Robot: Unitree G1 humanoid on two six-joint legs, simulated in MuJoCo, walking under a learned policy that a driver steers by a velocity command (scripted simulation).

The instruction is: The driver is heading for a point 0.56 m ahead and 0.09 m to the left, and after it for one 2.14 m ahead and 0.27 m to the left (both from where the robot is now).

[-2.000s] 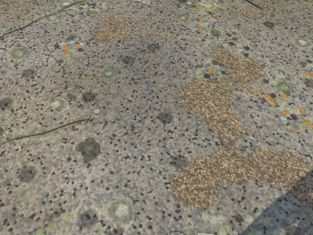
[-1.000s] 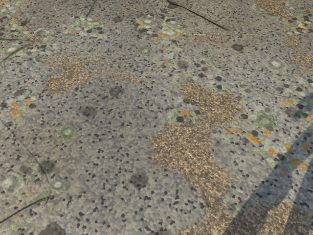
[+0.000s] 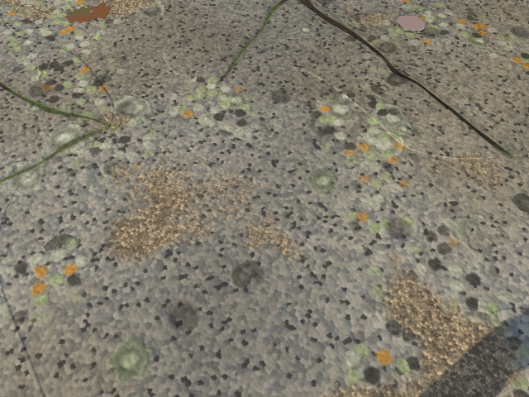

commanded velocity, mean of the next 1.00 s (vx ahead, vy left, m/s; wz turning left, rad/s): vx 0.40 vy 0.00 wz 0.49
